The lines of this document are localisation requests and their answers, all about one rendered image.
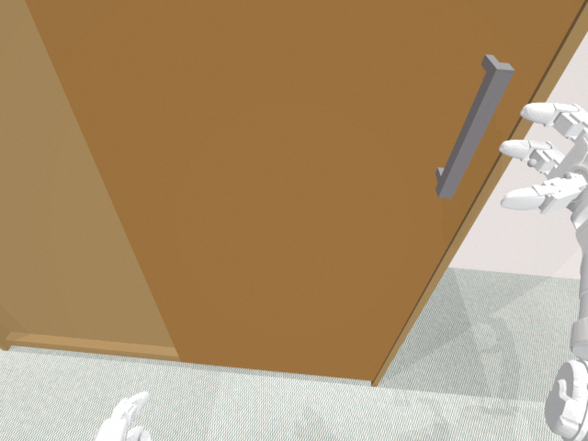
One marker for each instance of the right robot forearm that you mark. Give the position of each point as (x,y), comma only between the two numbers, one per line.
(579,329)

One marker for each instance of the robot right hand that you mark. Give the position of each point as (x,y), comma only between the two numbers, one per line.
(557,192)

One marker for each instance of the wardrobe door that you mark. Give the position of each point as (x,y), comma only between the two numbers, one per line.
(272,162)
(66,264)

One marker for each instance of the handle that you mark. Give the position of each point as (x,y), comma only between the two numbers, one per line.
(495,81)

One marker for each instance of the robot left hand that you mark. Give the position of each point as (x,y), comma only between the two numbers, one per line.
(116,427)

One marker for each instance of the right robot upper arm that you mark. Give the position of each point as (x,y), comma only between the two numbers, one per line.
(566,408)

